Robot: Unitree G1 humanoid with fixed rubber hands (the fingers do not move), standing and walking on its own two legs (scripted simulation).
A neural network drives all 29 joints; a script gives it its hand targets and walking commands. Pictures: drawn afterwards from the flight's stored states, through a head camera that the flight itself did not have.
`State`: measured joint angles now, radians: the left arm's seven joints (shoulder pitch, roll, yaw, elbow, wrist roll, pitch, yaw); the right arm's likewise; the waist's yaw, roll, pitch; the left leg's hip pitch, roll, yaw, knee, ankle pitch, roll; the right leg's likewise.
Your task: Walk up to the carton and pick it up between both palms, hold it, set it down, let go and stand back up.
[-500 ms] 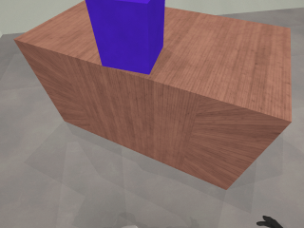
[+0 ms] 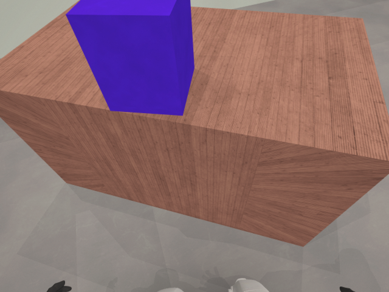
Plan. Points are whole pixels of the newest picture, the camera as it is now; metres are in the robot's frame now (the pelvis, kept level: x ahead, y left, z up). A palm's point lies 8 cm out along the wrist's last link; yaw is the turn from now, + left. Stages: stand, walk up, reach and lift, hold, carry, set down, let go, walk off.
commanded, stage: walk up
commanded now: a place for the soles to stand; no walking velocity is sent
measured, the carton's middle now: (146, 47) +0.71 +0.11 +0.12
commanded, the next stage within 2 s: none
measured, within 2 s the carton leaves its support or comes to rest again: neither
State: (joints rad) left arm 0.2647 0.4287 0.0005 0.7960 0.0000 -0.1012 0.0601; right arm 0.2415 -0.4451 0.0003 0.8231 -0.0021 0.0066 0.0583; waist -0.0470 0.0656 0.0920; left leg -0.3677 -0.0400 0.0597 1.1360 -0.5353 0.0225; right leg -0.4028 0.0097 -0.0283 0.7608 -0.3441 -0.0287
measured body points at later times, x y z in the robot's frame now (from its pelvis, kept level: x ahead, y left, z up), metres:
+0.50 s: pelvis +0.10 +0.16 -0.01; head +0.12 +0.14 +0.44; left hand +0.21 +0.50 -0.10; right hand +0.17 -0.17 -0.11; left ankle +0.12 +0.21 -0.71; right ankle +0.06 -0.02 -0.63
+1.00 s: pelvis +0.15 +0.25 -0.03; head +0.19 +0.22 +0.41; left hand +0.25 +0.60 -0.11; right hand +0.23 -0.08 -0.14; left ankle +0.20 +0.36 -0.71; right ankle +0.14 +0.05 -0.69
